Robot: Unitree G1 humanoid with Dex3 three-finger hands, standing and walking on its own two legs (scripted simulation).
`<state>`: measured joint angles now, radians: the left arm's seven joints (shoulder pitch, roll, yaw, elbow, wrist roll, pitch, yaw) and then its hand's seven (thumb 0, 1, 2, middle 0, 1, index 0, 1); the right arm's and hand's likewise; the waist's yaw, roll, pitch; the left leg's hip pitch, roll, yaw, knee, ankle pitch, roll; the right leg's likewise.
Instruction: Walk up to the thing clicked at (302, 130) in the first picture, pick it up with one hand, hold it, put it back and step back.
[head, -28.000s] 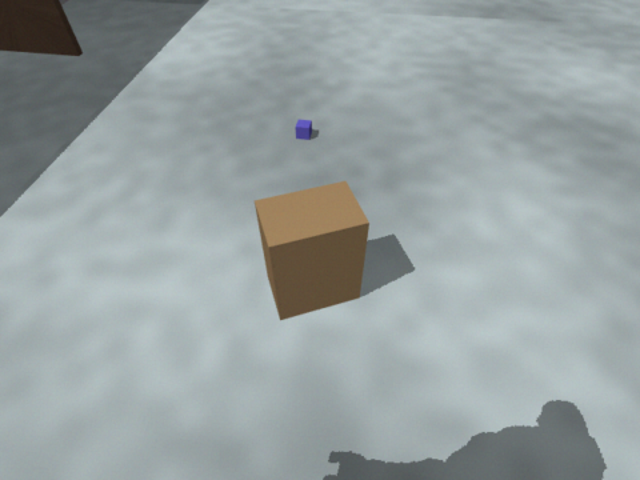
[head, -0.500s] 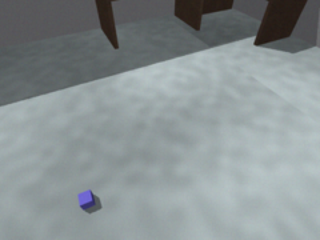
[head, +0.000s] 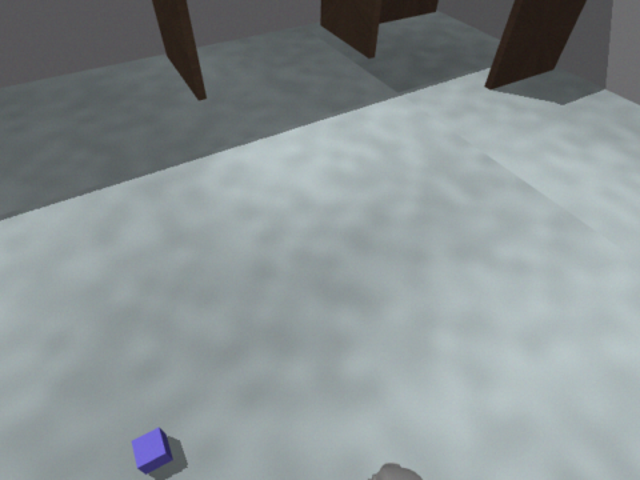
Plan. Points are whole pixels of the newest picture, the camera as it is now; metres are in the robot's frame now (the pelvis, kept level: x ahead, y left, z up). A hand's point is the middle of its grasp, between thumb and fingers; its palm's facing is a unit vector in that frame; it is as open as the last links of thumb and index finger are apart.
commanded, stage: walk up
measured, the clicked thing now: (152, 450) +0.33 +0.46 -0.74
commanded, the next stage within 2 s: none
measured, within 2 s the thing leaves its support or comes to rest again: neither
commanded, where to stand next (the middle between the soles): +0.47 -0.04 m, yaw -1 degrees
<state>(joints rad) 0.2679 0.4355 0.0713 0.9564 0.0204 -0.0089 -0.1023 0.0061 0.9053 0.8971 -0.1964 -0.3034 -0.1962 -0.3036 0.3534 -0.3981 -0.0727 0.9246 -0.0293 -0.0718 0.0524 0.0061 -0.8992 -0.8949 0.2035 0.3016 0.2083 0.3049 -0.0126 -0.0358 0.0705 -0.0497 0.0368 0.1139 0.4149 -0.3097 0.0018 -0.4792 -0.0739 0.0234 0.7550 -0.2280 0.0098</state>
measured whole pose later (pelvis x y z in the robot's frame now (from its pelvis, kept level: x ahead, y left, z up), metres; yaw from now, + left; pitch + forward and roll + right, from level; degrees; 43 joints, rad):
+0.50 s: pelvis +0.21 -0.02 -0.02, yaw +6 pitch -2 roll +0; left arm 0.27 0.44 0.07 0.77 0.03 -0.04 -0.07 0.01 0.90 0.90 -0.20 -0.30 -0.20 -0.30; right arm 0.36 -0.42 -0.08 0.83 -0.01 -0.04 0.08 0.00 -0.90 -0.90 0.20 0.30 0.21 0.30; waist 0.02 -0.04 0.06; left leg -0.42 0.06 0.09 0.66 -0.22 0.02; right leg -0.15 -0.10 -0.17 0.69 -0.49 0.00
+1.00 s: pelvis +0.39 -0.08 -0.02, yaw +24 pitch -2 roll +1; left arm 0.21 0.39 0.05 0.78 0.02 -0.02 -0.04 0.00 0.90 0.90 -0.20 -0.30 -0.20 -0.30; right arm 0.34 -0.46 -0.05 0.81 -0.01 -0.03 -0.03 0.01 -0.90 -0.89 0.20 0.30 0.21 0.30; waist 0.01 0.02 0.10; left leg -0.48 0.00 -0.05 1.14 -0.47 0.01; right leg -0.39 -0.08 -0.10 0.71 -0.29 -0.02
